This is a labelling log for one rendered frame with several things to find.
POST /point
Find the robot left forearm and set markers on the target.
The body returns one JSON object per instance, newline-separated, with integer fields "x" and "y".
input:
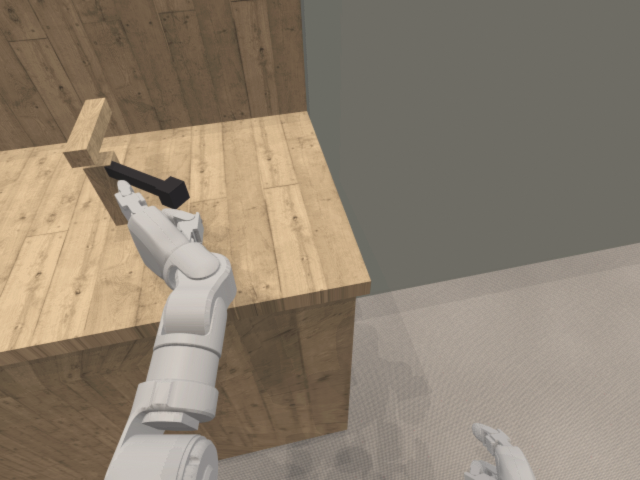
{"x": 179, "y": 392}

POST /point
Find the left robot hand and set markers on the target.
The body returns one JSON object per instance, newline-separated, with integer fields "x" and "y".
{"x": 157, "y": 234}

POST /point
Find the counter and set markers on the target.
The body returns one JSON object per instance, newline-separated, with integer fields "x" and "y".
{"x": 211, "y": 92}

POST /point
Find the right robot hand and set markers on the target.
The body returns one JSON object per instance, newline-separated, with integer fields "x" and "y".
{"x": 511, "y": 463}

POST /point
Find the robot left upper arm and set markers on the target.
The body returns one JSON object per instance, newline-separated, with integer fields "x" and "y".
{"x": 165, "y": 457}

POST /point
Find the tap lever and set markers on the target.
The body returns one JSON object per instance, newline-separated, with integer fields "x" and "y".
{"x": 172, "y": 192}

